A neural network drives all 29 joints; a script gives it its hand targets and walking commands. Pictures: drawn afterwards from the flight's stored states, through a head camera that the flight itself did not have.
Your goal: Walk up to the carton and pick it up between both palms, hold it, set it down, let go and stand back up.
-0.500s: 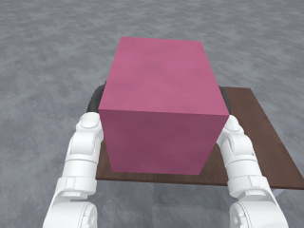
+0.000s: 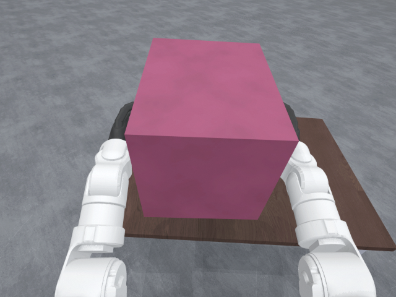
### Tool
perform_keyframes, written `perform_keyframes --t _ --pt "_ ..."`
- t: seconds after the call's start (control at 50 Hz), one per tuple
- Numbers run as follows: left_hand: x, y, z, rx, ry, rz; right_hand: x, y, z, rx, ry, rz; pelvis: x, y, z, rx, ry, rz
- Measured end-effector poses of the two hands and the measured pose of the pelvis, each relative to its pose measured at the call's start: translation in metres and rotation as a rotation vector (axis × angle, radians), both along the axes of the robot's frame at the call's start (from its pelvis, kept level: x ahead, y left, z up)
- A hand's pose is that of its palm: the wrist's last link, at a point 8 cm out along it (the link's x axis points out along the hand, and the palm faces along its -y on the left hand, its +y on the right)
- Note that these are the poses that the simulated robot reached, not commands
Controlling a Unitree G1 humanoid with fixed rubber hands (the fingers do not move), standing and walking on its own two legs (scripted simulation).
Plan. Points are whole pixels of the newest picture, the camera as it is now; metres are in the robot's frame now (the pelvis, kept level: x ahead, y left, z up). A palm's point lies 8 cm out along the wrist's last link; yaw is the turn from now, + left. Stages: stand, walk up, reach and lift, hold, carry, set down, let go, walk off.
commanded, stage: reach and lift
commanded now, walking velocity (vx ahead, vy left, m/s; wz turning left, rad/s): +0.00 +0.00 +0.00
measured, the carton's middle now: (204, 126) +0.42 -0.01 +0.15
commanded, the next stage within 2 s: hold in 0.40 s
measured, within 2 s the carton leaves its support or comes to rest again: neither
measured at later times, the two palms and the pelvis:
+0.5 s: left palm (115, 139) +0.35 +0.16 +0.17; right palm (289, 138) +0.36 -0.17 +0.18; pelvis +0.00 +0.00 +0.00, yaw -1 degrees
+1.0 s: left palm (113, 136) +0.35 +0.17 +0.18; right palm (288, 137) +0.36 -0.17 +0.18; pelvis +0.00 +0.00 +0.00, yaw +0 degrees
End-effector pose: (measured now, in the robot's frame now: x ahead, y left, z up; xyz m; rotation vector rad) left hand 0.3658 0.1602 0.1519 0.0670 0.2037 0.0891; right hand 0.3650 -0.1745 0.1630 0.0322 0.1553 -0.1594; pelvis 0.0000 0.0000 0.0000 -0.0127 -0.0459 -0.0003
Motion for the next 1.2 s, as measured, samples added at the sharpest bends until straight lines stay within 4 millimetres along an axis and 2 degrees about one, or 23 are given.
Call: perform_keyframes --t 0.26,0.44,0.66,0.84,1.2 --pt "-0.005 -0.005 0.006 0.028 0.003 0.001 -0.006 -0.004 -0.004 0.033 -0.004 0.000 0.004 0.003 0.000 -0.002 -0.009 -0.010" --pt "-0.016 -0.001 0.017 -0.015 -0.005 0.020 -0.010 -0.001 0.011 0.026 -0.012 0.019 0.000 -0.002 0.000 0.001 -0.025 -0.019" --pt "-0.018 0.007 0.029 -0.021 -0.012 0.031 -0.007 0.007 0.026 0.021 -0.017 0.029 -0.006 -0.006 0.000 0.003 -0.034 -0.002" --pt "-0.013 0.007 0.025 -0.003 0.009 0.017 -0.006 0.006 0.019 0.014 0.003 0.019 -0.005 -0.002 0.000 0.002 -0.032 0.001" --pt "-0.015 0.006 0.024 -0.006 0.004 0.020 -0.007 0.006 0.018 0.020 -0.005 0.020 -0.002 -0.001 0.000 0.001 -0.029 -0.008"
